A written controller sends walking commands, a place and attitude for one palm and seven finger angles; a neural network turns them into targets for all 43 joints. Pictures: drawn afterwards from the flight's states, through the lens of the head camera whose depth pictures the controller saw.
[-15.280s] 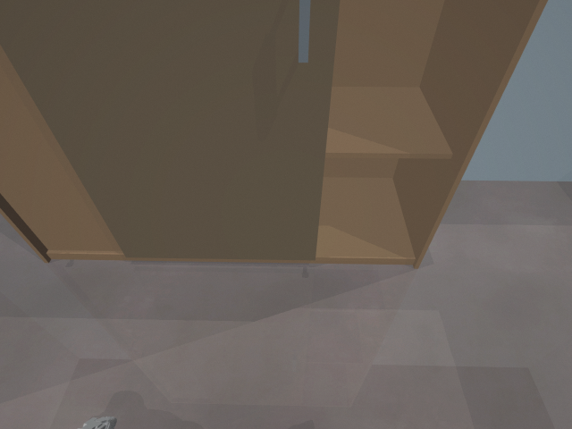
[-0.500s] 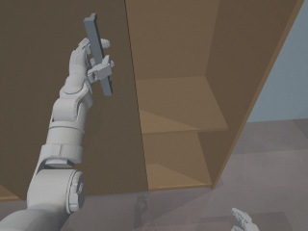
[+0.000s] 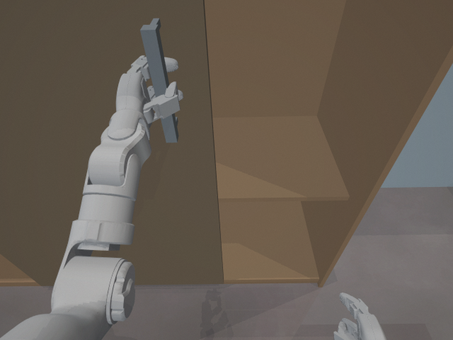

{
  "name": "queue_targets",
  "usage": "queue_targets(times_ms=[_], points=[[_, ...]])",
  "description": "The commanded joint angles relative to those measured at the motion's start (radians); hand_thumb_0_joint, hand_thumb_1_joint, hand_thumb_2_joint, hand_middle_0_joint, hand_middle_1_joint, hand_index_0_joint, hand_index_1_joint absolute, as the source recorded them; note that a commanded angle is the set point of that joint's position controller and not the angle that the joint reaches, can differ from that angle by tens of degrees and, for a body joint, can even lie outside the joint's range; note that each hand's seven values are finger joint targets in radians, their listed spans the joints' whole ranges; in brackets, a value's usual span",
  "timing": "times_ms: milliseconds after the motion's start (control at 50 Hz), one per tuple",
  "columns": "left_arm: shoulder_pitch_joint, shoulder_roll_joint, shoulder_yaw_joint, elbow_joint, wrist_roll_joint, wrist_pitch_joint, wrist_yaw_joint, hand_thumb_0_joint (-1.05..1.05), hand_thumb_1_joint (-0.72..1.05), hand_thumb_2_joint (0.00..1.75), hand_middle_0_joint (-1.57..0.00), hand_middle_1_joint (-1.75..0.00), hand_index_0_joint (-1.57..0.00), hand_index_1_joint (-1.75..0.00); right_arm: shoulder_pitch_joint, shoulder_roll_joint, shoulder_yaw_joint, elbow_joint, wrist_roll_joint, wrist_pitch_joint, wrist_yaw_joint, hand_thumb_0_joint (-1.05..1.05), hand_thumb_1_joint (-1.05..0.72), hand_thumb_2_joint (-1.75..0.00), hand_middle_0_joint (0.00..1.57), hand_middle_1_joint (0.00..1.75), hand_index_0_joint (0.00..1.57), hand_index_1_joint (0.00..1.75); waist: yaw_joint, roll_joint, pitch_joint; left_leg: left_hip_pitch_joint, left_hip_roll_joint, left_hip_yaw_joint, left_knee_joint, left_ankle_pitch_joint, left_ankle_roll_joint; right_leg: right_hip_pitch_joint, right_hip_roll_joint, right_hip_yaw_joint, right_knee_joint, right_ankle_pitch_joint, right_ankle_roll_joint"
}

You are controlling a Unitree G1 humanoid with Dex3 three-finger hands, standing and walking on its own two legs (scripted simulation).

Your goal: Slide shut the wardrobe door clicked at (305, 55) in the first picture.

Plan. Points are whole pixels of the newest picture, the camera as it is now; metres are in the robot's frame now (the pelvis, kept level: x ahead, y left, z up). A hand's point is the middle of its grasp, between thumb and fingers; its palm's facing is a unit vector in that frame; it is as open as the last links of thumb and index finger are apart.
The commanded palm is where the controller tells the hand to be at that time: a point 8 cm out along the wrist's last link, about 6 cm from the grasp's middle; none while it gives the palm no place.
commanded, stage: tug the door sideways, standing still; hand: left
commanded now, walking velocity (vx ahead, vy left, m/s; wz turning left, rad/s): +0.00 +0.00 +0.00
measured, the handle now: (164, 85) +0.47 +0.15 +0.24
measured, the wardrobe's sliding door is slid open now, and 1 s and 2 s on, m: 0.42 0.35 0.14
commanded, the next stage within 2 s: step sideways, sliding the door along in 0.38 s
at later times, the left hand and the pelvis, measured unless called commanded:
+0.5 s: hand (190, 100) +0.42 +0.09 +0.24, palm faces +0.13 -0.99 -0.03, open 6.0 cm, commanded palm +0.40 +0.13 +0.24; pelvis -0.03 +0.01 +0.00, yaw +1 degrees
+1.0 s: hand (213, 102) +0.44 +0.06 +0.23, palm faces +0.06 -1.00 -0.07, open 6.2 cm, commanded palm +0.42 +0.09 +0.24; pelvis -0.01 -0.06 -0.02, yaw +2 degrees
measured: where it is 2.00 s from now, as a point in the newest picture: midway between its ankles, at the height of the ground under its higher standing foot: outside the picture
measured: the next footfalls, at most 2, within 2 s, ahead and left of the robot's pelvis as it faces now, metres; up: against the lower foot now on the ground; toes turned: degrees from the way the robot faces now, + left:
right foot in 1.16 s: +0.13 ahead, -0.24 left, +0.00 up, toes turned +2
left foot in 1.34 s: +0.04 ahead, -0.03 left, +0.00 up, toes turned +21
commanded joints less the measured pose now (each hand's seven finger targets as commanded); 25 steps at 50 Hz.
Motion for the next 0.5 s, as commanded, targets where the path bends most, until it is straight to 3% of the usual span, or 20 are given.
queue_targets(times_ms=[0,80,260,360,440,460,480], points=[[-0.591,-0.004,-0.112,-0.195,-0.014,-0.104,-0.024,0.0,0.9,0.9,-0.45,-1.4,-0.45,-1.4,-0.072,-0.089,-0.033,-0.122,-0.003,-0.043,0.0,0.0,-0.9,-0.9,0.2,0.3,0.2,0.3,-0.067,-0.05,-0.343,0.212,-0.005,-0.009,0.037,0.573,0.019,0.034,0.031,0.0,0.018,0.541,-0.027],[-0.689,-0.063,-0.166,-0.174,-0.007,-0.142,-0.023,0.0,0.9,0.9,-0.45,-1.4,-0.45,-1.4,-0.066,-0.079,-0.033,-0.114,-0.002,-0.055,0.003,0.0,-0.9,-0.9,0.2,0.3,0.2,0.3,-0.088,-0.012,-0.351,0.244,-0.003,-0.019,0.037,0.543,0.017,-0.011,0.034,0.005,0.015,0.5,-0.027],[-0.81,-0.193,-0.265,-0.056,-0.008,-0.213,0.004,0.0,0.9,0.9,-0.45,-1.4,-0.45,-1.4,-0.035,-0.071,-0.035,-0.077,-0.004,-0.1,0.009,0.0,-0.9,-0.9,0.2,0.3,0.2,0.3,-0.112,-0.022,-0.329,0.241,0.008,-0.053,0.021,0.424,0.005,-0.086,0.041,-0.003,0.008,0.359,-0.031],[-0.876,-0.208,-0.275,-0.018,-0.005,-0.247,0.025,0.0,0.9,0.9,-0.45,-1.4,-0.45,-1.4,-0.01,-0.074,-0.039,-0.052,-0.006,-0.128,0.014,0.0,-0.9,-0.9,0.2,0.3,0.2,0.3,-0.114,-0.009,-0.352,0.25,0.01,-0.067,0.021,0.412,-0.006,-0.108,0.044,-0.004,0.013,0.327,-0.034],[-0.887,-0.225,-0.279,0.041,-0.004,-0.267,0.041,0.0,0.9,0.9,-0.45,-1.4,-0.45,-1.4,0.004,-0.073,-0.039,-0.036,-0.007,-0.145,0.018,0.0,-0.9,-0.9,0.2,0.3,0.2,0.3,-0.113,-0.011,-0.324,0.221,0.008,-0.069,0.013,0.367,-0.01,-0.12,0.045,-0.004,0.012,0.293,-0.034],[-0.926,-0.201,-0.26,0.042,-0.005,-0.272,0.046,0.0,0.9,0.9,-0.45,-1.4,-0.45,-1.4,0.01,-0.078,-0.038,-0.029,-0.007,-0.15,0.016,0.0,-0.9,-0.9,0.2,0.3,0.2,0.3,-0.116,-0.012,-0.328,0.216,0.006,-0.067,0.009,0.345,-0.01,-0.123,0.044,-0.003,0.009,0.282,-0.032],[-0.821,0.405,0.045,0.041,0.076,-0.415,0.041,0.0,0.9,0.9,-0.45,-1.4,-0.45,-1.4,0.027,-0.148,-0.054,-0.044,-0.033,-0.129,0.013,0.0,-0.9,-0.9,0.2,0.3,0.2,0.3,-0.041,-0.045,-0.25,0.06,0.067,-0.046,0.011,0.272,0.042,-0.116,-0.012,0.045,-0.01,0.151,0.002]])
